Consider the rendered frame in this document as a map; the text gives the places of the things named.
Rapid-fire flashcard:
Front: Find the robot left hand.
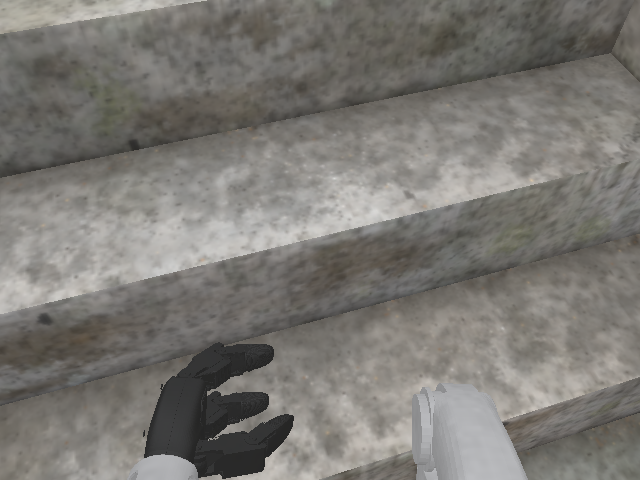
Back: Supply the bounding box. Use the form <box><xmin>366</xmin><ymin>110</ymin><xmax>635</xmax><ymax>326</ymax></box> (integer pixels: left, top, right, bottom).
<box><xmin>143</xmin><ymin>342</ymin><xmax>294</xmax><ymax>479</ymax></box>

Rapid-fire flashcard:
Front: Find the robot left forearm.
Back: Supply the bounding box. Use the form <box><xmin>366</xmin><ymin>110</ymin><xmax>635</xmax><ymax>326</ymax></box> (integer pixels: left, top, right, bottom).
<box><xmin>127</xmin><ymin>454</ymin><xmax>199</xmax><ymax>480</ymax></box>

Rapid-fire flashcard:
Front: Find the robot right thigh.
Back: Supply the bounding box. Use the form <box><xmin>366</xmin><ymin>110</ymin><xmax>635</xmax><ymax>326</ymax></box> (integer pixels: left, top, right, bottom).
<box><xmin>412</xmin><ymin>383</ymin><xmax>528</xmax><ymax>480</ymax></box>

